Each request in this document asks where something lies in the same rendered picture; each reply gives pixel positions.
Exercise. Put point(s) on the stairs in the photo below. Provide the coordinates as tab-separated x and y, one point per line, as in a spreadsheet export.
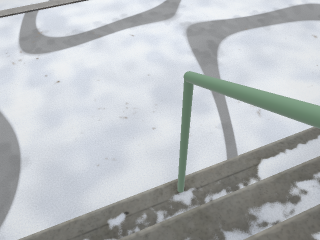
269	193

